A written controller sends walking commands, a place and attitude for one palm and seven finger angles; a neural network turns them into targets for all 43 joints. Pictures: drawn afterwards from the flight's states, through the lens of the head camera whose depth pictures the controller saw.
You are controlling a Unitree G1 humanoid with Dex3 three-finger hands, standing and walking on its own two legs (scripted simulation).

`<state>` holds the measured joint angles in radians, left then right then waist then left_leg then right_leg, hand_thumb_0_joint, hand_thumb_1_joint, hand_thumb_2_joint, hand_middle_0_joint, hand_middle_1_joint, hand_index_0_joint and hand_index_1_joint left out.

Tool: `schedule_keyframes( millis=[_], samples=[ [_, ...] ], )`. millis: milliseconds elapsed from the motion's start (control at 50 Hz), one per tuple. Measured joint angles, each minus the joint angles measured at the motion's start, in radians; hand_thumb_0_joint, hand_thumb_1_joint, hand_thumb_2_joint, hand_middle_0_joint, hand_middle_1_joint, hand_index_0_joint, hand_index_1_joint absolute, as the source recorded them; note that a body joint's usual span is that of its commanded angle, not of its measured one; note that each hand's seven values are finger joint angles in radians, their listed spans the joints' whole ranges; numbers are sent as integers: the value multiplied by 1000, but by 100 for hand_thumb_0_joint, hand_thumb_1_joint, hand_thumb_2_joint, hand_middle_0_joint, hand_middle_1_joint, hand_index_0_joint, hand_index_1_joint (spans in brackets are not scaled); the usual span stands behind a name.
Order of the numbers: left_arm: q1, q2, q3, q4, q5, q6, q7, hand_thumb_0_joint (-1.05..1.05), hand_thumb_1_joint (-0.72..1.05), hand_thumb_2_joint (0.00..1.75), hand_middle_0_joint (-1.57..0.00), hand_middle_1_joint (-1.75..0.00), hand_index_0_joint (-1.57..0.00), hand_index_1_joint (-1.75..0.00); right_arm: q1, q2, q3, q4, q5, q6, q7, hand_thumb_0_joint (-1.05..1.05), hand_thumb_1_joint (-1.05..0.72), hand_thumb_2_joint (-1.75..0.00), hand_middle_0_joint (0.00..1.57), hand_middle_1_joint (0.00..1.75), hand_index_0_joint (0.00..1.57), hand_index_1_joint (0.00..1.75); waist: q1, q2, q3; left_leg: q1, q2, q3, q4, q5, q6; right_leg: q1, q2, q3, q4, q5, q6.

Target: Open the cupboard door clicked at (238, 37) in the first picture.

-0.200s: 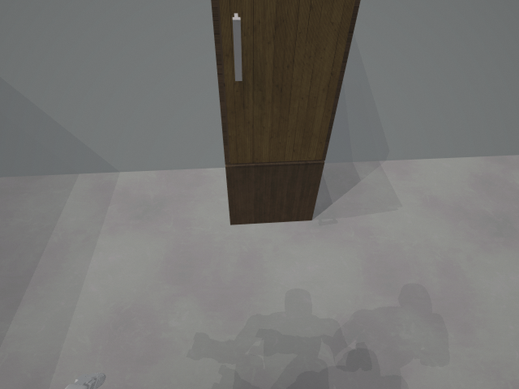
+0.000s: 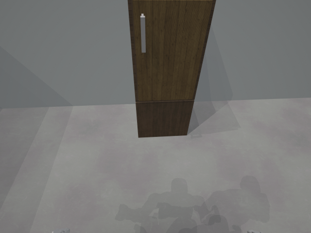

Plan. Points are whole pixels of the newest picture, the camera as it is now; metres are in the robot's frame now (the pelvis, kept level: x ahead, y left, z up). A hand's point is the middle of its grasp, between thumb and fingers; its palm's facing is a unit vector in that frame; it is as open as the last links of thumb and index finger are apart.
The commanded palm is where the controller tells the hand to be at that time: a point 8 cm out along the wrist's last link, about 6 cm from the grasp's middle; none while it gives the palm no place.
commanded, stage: stand and wait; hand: left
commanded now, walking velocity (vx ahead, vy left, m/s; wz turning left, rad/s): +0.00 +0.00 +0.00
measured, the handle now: (143, 33) +0.96 +0.13 +0.11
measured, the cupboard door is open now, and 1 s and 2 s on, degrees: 0 0 0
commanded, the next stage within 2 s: look at it before walking up in 0.62 s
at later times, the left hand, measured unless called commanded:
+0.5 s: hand out of the picture +0.05 +0.23 -0.15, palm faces -0.03 -0.94 -0.34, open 7.4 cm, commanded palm none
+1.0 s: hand out of the picture +0.07 +0.23 -0.15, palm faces -0.04 -0.94 -0.33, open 7.4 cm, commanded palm none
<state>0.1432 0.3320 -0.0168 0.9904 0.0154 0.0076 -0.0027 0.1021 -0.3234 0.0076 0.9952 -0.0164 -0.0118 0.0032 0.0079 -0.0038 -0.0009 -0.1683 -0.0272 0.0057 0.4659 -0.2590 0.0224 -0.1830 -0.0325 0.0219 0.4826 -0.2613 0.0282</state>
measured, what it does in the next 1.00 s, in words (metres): stands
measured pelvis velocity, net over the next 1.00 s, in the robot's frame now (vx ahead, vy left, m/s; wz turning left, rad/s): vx -0.01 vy -0.02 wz -0.01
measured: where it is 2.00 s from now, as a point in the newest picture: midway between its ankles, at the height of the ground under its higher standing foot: outside the picture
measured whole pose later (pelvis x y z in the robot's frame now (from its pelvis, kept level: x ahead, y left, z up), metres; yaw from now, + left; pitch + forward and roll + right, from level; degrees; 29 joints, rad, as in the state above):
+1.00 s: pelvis -0.01 -0.02 +0.01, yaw -1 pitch -2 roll +0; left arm 0.14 0.34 -0.01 1.08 0.02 -0.01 0.00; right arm 0.12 -0.33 0.00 1.11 -0.01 -0.01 0.00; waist 0.00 -0.01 0.02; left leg -0.14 0.00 0.00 0.37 -0.20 0.00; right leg -0.16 0.00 0.02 0.39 -0.20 0.01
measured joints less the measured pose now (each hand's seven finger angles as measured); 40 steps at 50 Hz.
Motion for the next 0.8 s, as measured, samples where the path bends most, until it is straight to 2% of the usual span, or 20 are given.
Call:
schedule_keyframes(
  millis=[360,800],
  samples=[
    [34,7,8,81,-1,-5,-1,1,90,90,-20,-30,-20,-30,45,-16,-8,96,5,7,-1,0,-91,-90,21,30,20,30,-6,-2,29,2,21,-6,-50,45,-20,2,20,-7,-52,46,-18],
    [-6,5,8,87,-1,-15,1,1,90,90,-20,-30,-20,-30,29,-9,-5,120,6,0,1,0,-91,-90,21,30,20,30,-12,0,18,17,28,-3,-82,59,-26,13,28,-3,-79,61,-23]
  ],
)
